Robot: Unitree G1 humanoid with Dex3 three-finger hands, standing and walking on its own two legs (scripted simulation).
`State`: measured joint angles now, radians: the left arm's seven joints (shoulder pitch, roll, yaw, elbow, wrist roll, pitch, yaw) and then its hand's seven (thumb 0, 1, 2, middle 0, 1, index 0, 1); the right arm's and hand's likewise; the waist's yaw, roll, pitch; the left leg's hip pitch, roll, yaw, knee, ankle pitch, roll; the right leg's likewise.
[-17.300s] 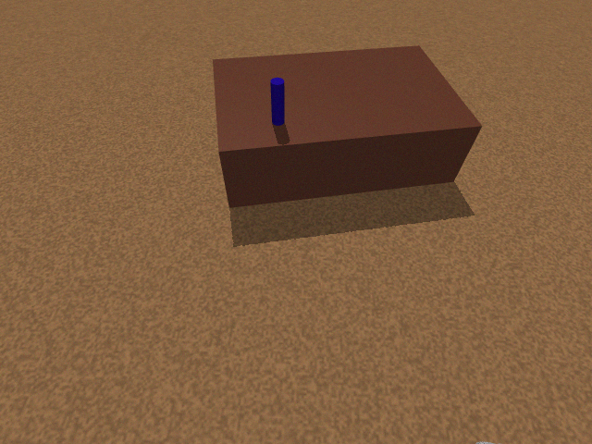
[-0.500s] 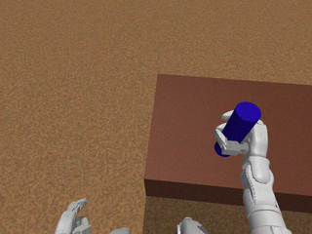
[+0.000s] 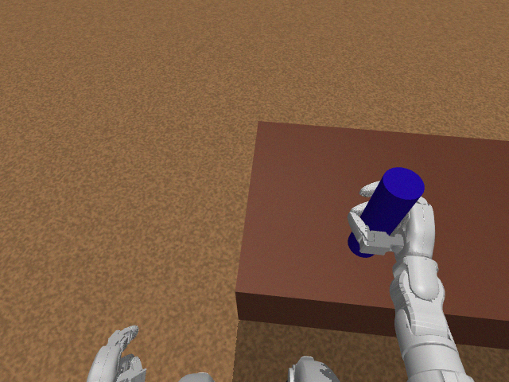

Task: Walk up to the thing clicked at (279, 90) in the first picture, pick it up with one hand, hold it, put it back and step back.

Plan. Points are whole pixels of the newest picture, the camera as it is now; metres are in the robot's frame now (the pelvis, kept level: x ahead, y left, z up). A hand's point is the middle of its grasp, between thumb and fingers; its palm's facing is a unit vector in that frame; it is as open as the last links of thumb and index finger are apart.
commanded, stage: hold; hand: right
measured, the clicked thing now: (379, 218) +0.34 -0.18 +0.06
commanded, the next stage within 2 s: crouch in 1.62 s
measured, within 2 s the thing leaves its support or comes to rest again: neither
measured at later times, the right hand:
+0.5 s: hand (369, 224) +0.33 -0.16 +0.05, palm faces +0.15 +0.99 -0.01, open 7.1 cm
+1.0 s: hand (367, 223) +0.33 -0.16 +0.05, palm faces +0.14 +0.99 -0.01, open 7.1 cm
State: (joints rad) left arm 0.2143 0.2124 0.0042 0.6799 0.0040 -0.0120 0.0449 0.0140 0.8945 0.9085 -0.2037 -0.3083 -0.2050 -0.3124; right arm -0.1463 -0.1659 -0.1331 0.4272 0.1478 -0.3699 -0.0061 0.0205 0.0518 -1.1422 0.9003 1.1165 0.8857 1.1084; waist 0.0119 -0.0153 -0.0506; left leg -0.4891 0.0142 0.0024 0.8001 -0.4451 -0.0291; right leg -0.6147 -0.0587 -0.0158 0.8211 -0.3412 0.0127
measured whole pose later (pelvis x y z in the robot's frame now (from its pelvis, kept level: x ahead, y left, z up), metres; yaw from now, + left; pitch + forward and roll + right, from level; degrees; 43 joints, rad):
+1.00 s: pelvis +0.00 +0.00 +0.00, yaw +0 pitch +8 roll +1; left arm 0.21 0.22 0.01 0.68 0.01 -0.02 0.05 0.01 0.90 0.91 -0.20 -0.31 -0.21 -0.31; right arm -0.13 -0.16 -0.13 0.41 0.15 -0.38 0.00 0.02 0.05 -1.14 0.90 1.12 0.89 1.11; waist 0.01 -0.02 -0.04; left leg -0.50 0.01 0.00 0.81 -0.44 -0.02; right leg -0.62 -0.06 -0.02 0.82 -0.33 0.02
